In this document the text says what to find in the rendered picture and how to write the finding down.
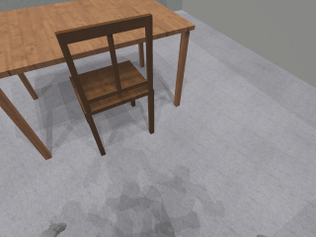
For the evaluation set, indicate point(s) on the table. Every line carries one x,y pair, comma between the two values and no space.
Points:
28,42

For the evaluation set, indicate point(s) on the left robot hand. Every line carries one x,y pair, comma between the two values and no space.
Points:
53,230

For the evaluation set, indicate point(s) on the chair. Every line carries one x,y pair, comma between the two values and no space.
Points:
105,88

